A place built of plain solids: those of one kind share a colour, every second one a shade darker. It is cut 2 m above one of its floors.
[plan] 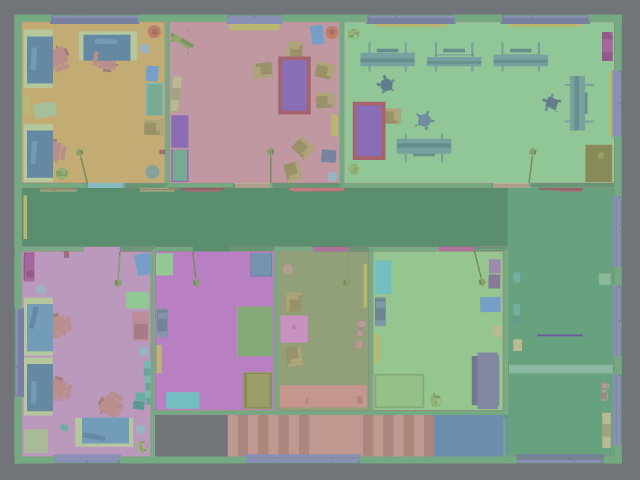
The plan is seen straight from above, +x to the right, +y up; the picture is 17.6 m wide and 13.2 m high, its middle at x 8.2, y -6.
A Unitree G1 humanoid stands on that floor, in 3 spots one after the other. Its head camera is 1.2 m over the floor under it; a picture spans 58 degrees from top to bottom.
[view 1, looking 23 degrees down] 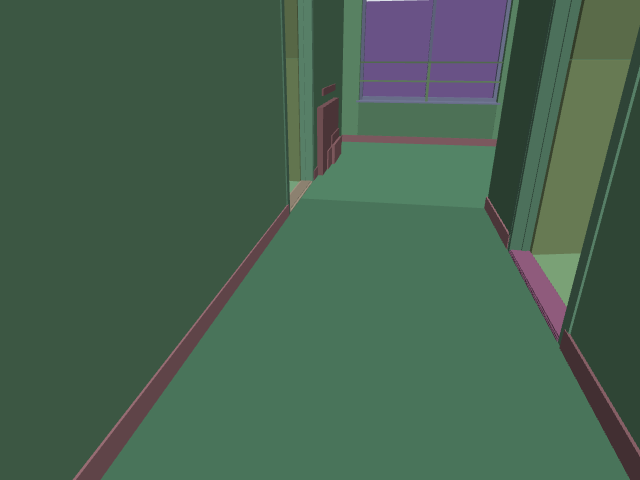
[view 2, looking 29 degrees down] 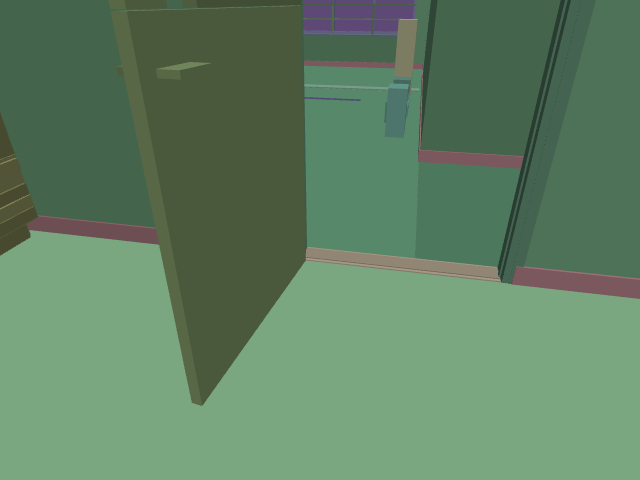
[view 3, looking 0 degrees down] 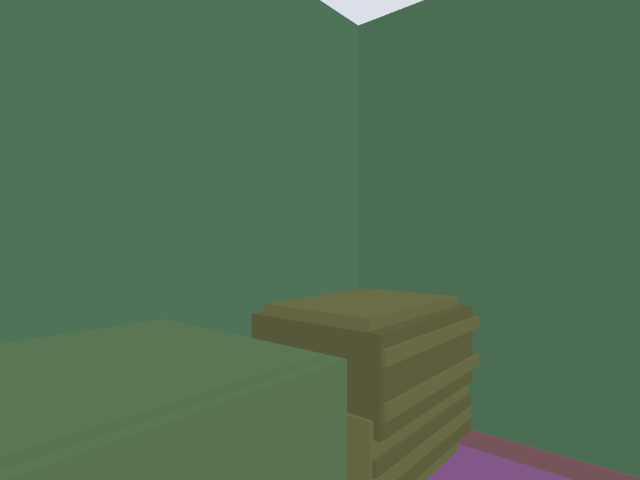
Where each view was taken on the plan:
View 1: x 9.65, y -5.40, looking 10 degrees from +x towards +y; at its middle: raised_floor_gallery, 3.07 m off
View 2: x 13.45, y -2.55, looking -78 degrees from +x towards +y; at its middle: raised_floor_gallery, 2.48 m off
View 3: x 5.20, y -8.20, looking -50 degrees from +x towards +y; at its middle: wall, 2.71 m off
